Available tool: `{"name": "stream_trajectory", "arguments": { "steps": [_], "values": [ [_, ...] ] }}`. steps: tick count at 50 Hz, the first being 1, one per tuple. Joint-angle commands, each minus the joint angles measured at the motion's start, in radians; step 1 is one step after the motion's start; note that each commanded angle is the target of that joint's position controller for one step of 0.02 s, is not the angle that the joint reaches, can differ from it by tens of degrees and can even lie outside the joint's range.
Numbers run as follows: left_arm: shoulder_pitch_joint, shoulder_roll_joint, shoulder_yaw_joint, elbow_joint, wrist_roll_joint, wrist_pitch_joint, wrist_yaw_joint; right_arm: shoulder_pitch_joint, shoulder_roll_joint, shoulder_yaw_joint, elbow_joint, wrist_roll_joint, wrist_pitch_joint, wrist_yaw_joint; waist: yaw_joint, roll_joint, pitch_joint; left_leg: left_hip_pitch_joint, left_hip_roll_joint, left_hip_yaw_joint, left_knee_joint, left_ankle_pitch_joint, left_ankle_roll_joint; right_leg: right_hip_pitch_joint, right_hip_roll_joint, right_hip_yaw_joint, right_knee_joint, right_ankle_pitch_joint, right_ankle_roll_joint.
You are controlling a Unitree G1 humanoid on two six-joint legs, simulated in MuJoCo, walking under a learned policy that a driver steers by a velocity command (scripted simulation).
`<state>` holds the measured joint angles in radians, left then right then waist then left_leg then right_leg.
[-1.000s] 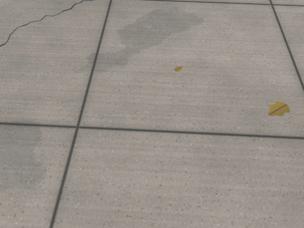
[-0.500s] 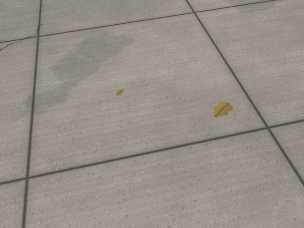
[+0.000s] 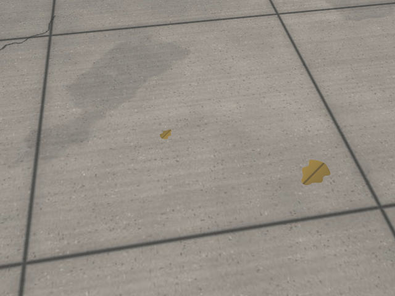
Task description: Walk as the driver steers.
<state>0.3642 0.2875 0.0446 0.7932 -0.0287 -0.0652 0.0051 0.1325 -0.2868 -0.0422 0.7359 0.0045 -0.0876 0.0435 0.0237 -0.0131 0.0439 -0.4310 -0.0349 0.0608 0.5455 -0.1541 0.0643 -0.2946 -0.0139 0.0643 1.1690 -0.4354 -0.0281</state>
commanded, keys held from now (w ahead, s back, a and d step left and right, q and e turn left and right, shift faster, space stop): w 0.18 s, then w+q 0.82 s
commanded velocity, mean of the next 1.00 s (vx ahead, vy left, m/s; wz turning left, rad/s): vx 0.50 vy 0.00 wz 0.35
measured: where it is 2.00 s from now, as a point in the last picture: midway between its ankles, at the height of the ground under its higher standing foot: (138, 163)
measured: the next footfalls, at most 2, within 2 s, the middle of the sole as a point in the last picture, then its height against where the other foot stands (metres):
right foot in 0.40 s outside the picture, level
left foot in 0.92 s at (163, 243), level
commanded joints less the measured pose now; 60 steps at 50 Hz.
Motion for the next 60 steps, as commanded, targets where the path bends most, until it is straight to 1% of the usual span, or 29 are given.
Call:
{"name": "stream_trajectory", "arguments": {
  "steps": [1,3,6,11,15,18,19,20,21,22,23,24,25,26,28,32,36,41,44,46,47,48,49,50,51,52,54,57,60],
  "values": [
    [-0.040,0.122,0.033,-0.098,0.009,-0.026,0.002,0.087,-0.112,-0.031,-0.028,-0.024,-0.009,-0.010,-0.032,0.075,-0.095,0.312,0.275,-0.404,-0.328,-0.041,0.175,-0.320,-0.118,0.036,0.043,0.135,-0.009],
    [-0.003,0.087,0.027,-0.083,0.010,-0.005,0.004,0.077,-0.104,-0.031,-0.020,-0.014,-0.021,-0.009,-0.003,0.092,-0.085,0.240,0.258,-0.337,-0.383,-0.002,0.196,-0.281,-0.131,0.024,-0.007,0.151,0.006],
    [-0.087,0.071,0.020,-0.110,0.025,0.006,0.010,0.096,-0.129,-0.039,0.005,-0.006,-0.029,-0.017,-0.009,0.073,-0.022,0.199,0.254,-0.258,-0.437,0.049,0.207,-0.353,-0.149,0.011,-0.137,0.252,0.041],
    [-0.269,0.040,0.005,-0.150,0.026,-0.019,-0.007,0.166,-0.158,-0.045,0.031,0.010,-0.011,-0.033,-0.074,0.044,0.014,0.227,0.201,-0.149,-0.429,0.122,0.158,-0.317,-0.106,-0.033,-0.476,0.511,0.058],
    [-0.371,0.054,0.008,-0.183,0.014,-0.037,-0.031,0.241,-0.179,-0.053,0.058,0.022,0.014,-0.039,-0.105,0.059,0.024,0.315,0.239,-0.201,-0.358,0.094,0.146,-0.287,-0.062,-0.028,-0.617,0.507,0.056],
    [-0.322,0.098,0.025,-0.177,0.012,-0.049,-0.038,0.235,-0.188,-0.060,0.061,0.022,0.030,-0.048,-0.056,0.097,-0.006,0.374,0.272,-0.260,-0.265,0.123,0.114,-0.189,-0.039,-0.021,-0.678,0.400,0.027],
    [-0.241,0.119,0.039,-0.156,0.013,-0.053,-0.035,0.221,-0.182,-0.058,0.060,0.021,0.035,-0.049,-0.005,0.100,-0.047,0.363,0.245,-0.246,-0.175,0.213,0.092,-0.069,-0.021,-0.043,-0.711,0.375,0.005],
    [-0.103,0.170,0.063,-0.123,0.022,-0.055,-0.026,0.227,-0.139,-0.042,0.055,0.011,0.034,-0.048,0.058,0.078,-0.152,0.297,0.181,-0.204,0.014,0.241,0.057,0.152,-0.052,-0.027,-0.696,0.379,-0.031],
    [0.069,0.248,0.081,-0.109,0.038,-0.050,-0.014,0.234,-0.058,-0.013,0.020,-0.020,0.033,-0.047,0.114,-0.073,-0.335,0.112,0.092,-0.138,0.351,-0.026,0.009,0.443,-0.264,0.188,-0.662,0.369,-0.091],
    [0.083,0.293,0.089,-0.091,0.048,-0.040,-0.021,0.365,0.005,0.002,-0.004,0.018,0.013,-0.044,0.035,-0.372,-0.427,-0.223,-0.021,-0.135,0.634,-0.446,-0.033,0.665,-0.425,0.636,-0.811,0.108,-0.223],
    [0.050,0.181,0.063,-0.107,0.038,-0.039,-0.023,0.309,-0.116,-0.025,0.018,0.042,0.009,-0.046,0.073,-0.217,-0.331,-0.322,0.037,-0.211,0.745,-0.406,-0.036,0.598,-0.396,0.614,-0.864,-0.020,-0.194],
    [-0.001,0.132,0.047,-0.108,0.031,-0.039,-0.019,0.218,-0.155,-0.040,-0.004,0.045,0.010,-0.046,0.076,-0.145,-0.213,-0.356,0.074,-0.192,0.753,-0.309,-0.032,0.487,-0.366,0.445,-0.869,0.021,-0.158],
    [-0.059,0.112,0.039,-0.107,0.036,-0.040,-0.019,0.180,-0.140,-0.040,-0.011,0.035,0.014,-0.049,0.048,-0.078,-0.155,-0.319,0.113,-0.178,0.727,-0.229,-0.039,0.373,-0.326,0.338,-0.888,0.138,-0.143],
    [-0.103,0.085,0.033,-0.102,0.038,-0.041,-0.020,0.162,-0.129,-0.045,-0.017,0.025,0.021,-0.048,0.024,-0.081,-0.100,-0.295,0.137,-0.181,0.676,-0.176,-0.044,0.287,-0.289,0.248,-0.918,0.219,-0.139],
    [-0.140,0.073,0.034,-0.091,0.043,-0.052,-0.016,0.183,-0.095,-0.046,-0.019,0.031,0.044,-0.041,-0.012,-0.112,-0.073,-0.219,0.164,-0.172,0.640,-0.123,-0.055,0.199,-0.261,0.132,-0.975,0.310,-0.139],
    [-0.139,0.106,0.051,-0.057,0.042,-0.061,-0.007,0.123,-0.059,-0.041,-0.058,0.021,0.069,-0.039,-0.021,-0.055,-0.018,-0.279,0.173,-0.169,0.527,-0.026,-0.078,0.180,-0.267,-0.017,-1.026,0.448,-0.160],
    [-0.128,0.138,0.062,-0.038,0.039,-0.047,0.004,0.020,-0.037,-0.030,-0.093,0.019,0.060,-0.015,0.012,-0.040,0.013,-0.253,0.161,-0.113,0.290,0.153,-0.070,0.208,-0.242,-0.155,-1.037,0.479,-0.138],
    [-0.071,0.179,0.079,-0.003,0.013,-0.019,0.007,-0.110,-0.040,-0.026,-0.158,0.019,0.059,0.011,0.049,-0.031,0.057,-0.254,0.137,-0.039,0.130,0.118,-0.023,0.333,-0.281,-0.230,-0.997,0.545,-0.114],
    [-0.086,0.222,0.092,-0.002,-0.004,0.001,0.010,-0.058,-0.085,-0.051,-0.171,0.015,0.067,0.016,-0.011,-0.070,-0.007,-0.116,0.056,0.036,0.108,-0.025,0.036,0.392,-0.285,-0.274,-0.822,0.963,-0.085],
    [-0.108,0.214,0.086,-0.009,-0.012,0.012,0.012,0.214,-0.174,-0.105,-0.104,0.021,0.076,0.000,-0.165,-0.049,-0.154,0.271,-0.036,0.061,0.030,0.013,0.103,0.276,-0.228,-0.319,-0.448,1.051,-0.036],
    [-0.079,0.139,0.059,-0.029,0.027,0.005,0.013,0.336,-0.267,-0.134,-0.075,0.026,0.087,-0.023,-0.188,0.117,-0.232,0.560,0.118,-0.198,0.014,0.043,0.164,-0.002,-0.168,-0.317,-0.116,0.553,0.015],
    [-0.008,0.029,0.022,-0.086,0.047,-0.024,0.004,0.270,-0.343,-0.131,-0.105,0.023,0.068,-0.019,-0.059,0.298,-0.342,0.790,0.326,-0.798,-0.149,-0.210,0.352,-0.382,0.044,-0.134,0.177,-0.191,0.063],
    [-0.136,0.130,0.038,-0.099,0.006,-0.056,-0.008,0.283,-0.249,-0.105,-0.124,0.021,0.049,-0.007,-0.143,0.149,-0.371,0.793,0.358,-0.873,-0.266,-0.294,0.332,-0.485,0.014,0.033,0.242,-0.156,0.045],
    [-0.200,0.154,0.044,-0.124,-0.020,-0.072,-0.013,0.251,-0.203,-0.091,-0.111,0.015,0.034,-0.004,-0.133,0.117,-0.228,0.690,0.337,-0.740,-0.279,-0.228,0.291,-0.548,-0.023,0.020,0.202,-0.053,0.024],
    [-0.200,0.141,0.040,-0.114,-0.001,-0.080,-0.004,0.193,-0.177,-0.081,-0.115,0.017,0.027,-0.005,-0.087,0.036,-0.153,0.547,0.292,-0.621,-0.269,-0.115,0.257,-0.502,-0.068,0.020,0.121,0.033,0.015],
    [-0.191,0.145,0.045,-0.103,0.026,-0.079,0.003,0.131,-0.148,-0.072,-0.125,0.012,0.026,-0.009,-0.046,0.027,-0.112,0.422,0.252,-0.528,-0.271,0.002,0.234,-0.430,-0.096,0.023,0.036,0.087,0.021],
    [-0.159,0.145,0.051,-0.098,0.036,-0.056,0.000,0.090,-0.129,-0.064,-0.146,-0.002,0.024,-0.018,-0.006,0.058,-0.104,0.310,0.215,-0.459,-0.307,0.132,0.232,-0.338,-0.114,0.025,-0.033,0.143,0.040],
    [-0.205,0.104,0.040,-0.112,0.048,-0.033,0.003,0.127,-0.154,-0.071,-0.126,0.006,0.019,-0.039,-0.011,0.043,-0.075,0.234,0.181,-0.368,-0.324,0.253,0.232,-0.337,-0.094,-0.003,-0.170,0.234,0.084],
    [-0.321,0.073,0.026,-0.143,0.045,-0.035,-0.002,0.172,-0.164,-0.073,-0.105,0.013,0.027,-0.055,-0.054,0.068,-0.048,0.211,0.130,-0.315,-0.313,0.206,0.186,-0.323,-0.055,-0.008,-0.405,0.429,0.103]
  ]
}}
